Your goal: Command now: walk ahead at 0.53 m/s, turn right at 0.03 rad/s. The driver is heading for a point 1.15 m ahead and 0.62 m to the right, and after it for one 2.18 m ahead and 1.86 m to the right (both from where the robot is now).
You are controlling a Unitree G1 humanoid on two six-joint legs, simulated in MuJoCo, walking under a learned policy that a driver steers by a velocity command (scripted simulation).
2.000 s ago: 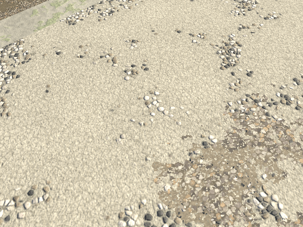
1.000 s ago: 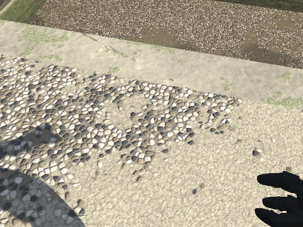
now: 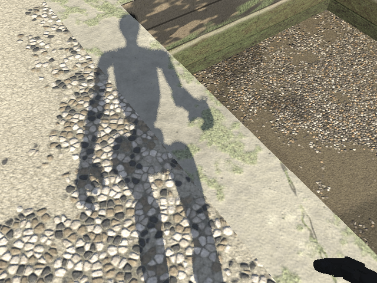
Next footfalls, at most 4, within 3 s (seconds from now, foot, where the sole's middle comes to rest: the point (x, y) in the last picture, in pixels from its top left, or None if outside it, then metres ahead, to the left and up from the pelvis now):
0.36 right None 0.40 -0.12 -0.75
0.80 left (182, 253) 0.52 0.08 -0.75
1.24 right None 0.27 -0.01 -0.75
1.58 left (172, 264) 0.48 0.11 -0.75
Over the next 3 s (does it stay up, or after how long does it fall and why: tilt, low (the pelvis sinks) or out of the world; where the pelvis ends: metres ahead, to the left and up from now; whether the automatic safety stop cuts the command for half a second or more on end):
stays up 0.76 -0.03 -0.03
